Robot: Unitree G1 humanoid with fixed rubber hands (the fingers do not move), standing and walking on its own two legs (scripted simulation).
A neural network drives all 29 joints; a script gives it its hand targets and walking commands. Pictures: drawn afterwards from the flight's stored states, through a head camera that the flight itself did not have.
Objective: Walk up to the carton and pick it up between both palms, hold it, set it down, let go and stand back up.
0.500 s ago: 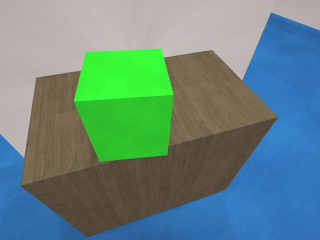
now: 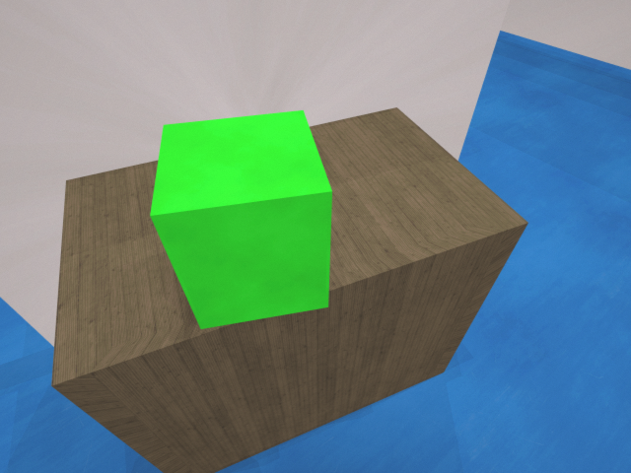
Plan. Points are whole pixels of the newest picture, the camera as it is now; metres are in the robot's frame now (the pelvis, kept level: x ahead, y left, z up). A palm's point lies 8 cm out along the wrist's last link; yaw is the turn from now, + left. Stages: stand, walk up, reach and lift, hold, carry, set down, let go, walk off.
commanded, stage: stand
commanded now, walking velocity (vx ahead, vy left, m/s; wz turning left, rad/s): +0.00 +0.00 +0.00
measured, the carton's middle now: (251, 221) +0.47 +0.11 +0.06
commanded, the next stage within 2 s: none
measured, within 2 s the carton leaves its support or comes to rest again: neither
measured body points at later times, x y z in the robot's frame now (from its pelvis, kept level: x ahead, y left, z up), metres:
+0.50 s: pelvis +0.00 +0.01 +0.00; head -0.01 +0.01 +0.45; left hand -0.01 +0.22 -0.16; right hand -0.02 -0.20 -0.16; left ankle +0.02 +0.08 -0.74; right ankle +0.00 -0.10 -0.74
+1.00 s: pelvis +0.01 +0.04 +0.00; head +0.01 +0.04 +0.45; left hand -0.01 +0.23 -0.17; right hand -0.02 -0.17 -0.16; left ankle +0.02 +0.08 -0.74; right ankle +0.00 -0.10 -0.74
